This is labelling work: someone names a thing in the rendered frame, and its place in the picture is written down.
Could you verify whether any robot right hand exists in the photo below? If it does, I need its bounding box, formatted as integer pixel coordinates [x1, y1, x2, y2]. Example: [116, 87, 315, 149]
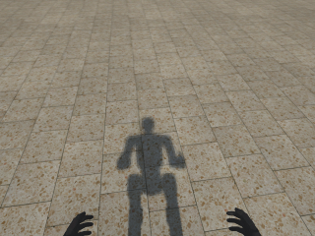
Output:
[226, 207, 261, 236]

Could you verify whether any robot left hand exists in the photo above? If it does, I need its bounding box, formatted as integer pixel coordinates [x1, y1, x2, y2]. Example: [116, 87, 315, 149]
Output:
[63, 212, 94, 236]

